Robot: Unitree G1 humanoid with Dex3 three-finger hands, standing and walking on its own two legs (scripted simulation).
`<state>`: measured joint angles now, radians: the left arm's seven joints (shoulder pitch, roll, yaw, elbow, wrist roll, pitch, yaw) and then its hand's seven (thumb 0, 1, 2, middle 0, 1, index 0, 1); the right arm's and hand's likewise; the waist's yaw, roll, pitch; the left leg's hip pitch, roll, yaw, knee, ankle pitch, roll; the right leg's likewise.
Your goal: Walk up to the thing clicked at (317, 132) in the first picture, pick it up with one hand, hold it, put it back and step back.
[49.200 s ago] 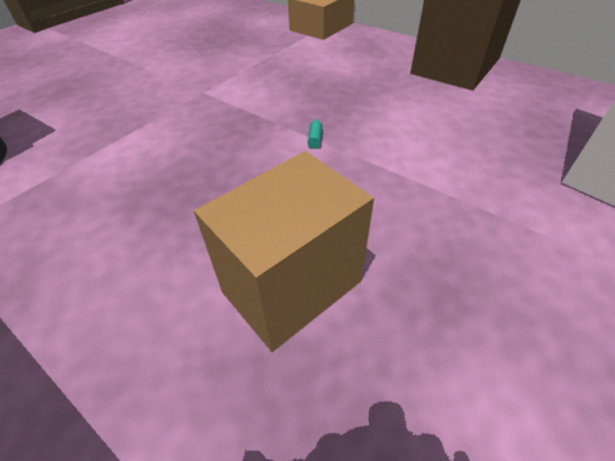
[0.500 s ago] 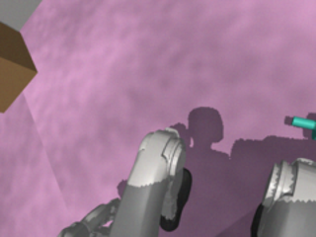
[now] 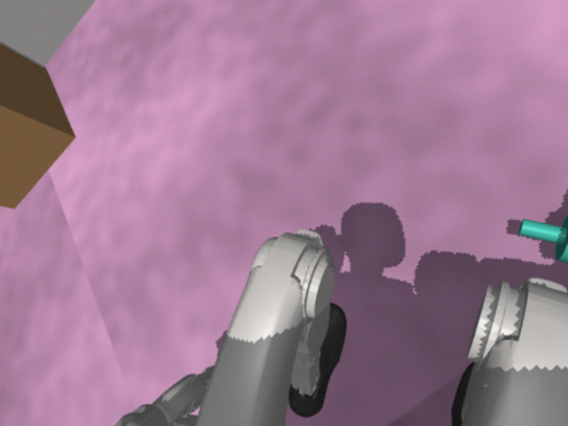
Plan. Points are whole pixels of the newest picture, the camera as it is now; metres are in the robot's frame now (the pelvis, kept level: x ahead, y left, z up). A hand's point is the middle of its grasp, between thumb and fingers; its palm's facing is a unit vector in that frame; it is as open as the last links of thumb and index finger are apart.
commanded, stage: close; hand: right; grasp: from above
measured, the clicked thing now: out of the picture +0.38 -0.31 -0.26
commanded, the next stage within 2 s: settle in 1.86 s
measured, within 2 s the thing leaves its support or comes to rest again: neither
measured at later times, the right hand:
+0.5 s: hand out of the picture +0.38 -0.33 -0.25, palm faces -0.49 +0.21 -0.85, open 11.5 cm
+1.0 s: hand out of the picture +0.38 -0.31 -0.25, palm faces -0.37 +0.13 -0.92, open 10.4 cm
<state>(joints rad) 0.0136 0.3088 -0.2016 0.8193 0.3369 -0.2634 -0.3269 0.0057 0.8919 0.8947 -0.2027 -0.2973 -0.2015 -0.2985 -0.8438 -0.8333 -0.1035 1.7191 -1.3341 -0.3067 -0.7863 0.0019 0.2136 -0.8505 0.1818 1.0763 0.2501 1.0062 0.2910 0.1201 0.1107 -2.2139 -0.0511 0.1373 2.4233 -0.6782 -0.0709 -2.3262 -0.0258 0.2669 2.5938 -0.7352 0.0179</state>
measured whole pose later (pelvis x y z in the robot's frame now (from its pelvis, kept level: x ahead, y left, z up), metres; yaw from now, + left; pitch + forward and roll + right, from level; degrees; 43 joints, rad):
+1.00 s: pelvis +0.00 +0.00 +0.01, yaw +0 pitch +27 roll +14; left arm 0.01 0.35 -0.18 0.80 0.31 -0.30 -0.35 0.01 0.89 0.89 -0.20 -0.30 -0.20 -0.30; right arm -0.88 -0.82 -0.11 1.73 -1.27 -0.17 -0.83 0.00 -0.01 -0.66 0.38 0.90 0.45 0.83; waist 0.31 0.14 0.11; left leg -2.22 -0.05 0.13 2.40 -0.68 -0.08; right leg -2.34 -0.03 0.26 2.58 -0.73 0.00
